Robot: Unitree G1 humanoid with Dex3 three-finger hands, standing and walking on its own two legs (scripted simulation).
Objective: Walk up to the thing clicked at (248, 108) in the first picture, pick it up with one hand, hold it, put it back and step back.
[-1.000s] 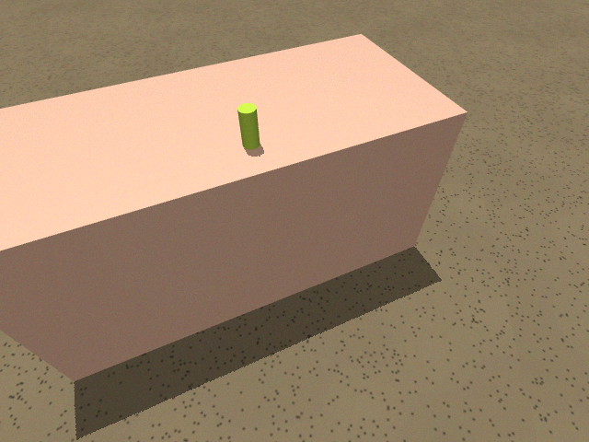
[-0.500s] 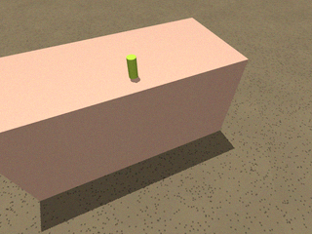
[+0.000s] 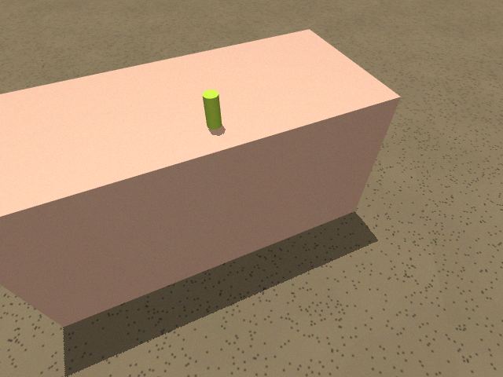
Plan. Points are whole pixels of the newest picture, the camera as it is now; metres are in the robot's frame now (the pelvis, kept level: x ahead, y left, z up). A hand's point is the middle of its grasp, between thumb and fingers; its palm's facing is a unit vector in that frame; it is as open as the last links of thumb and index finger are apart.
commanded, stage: stand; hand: right
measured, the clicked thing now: (212, 110) +0.84 +0.15 -0.08
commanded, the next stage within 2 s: walk up in 0.12 s
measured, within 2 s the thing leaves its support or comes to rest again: neither
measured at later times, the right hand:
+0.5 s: hand (371, 366) +0.19 -0.19 -0.16, palm faces -0.19 +0.89 -0.41, open 7.4 cm
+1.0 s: hand (309, 256) +0.41 -0.10 -0.17, palm faces -0.41 +0.85 -0.34, open 7.4 cm
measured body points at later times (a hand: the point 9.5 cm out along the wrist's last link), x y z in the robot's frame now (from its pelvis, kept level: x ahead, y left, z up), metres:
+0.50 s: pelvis +0.07 +0.09 -0.04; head +0.10 +0.11 +0.41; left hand +0.05 +0.44 -0.16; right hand +0.20 -0.23 -0.13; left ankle +0.12 +0.23 -0.75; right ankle -0.01 -0.10 -0.72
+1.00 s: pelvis +0.25 +0.12 -0.02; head +0.27 +0.10 +0.43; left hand +0.19 +0.44 -0.11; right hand +0.43 -0.15 -0.14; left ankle +0.19 +0.23 -0.69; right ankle +0.33 +0.03 -0.75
